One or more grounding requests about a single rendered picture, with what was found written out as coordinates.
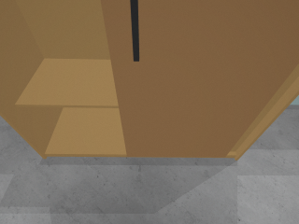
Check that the handle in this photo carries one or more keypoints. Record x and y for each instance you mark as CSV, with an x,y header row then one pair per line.
x,y
135,29

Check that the wardrobe door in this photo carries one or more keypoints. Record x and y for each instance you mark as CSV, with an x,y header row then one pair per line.
x,y
206,70
287,83

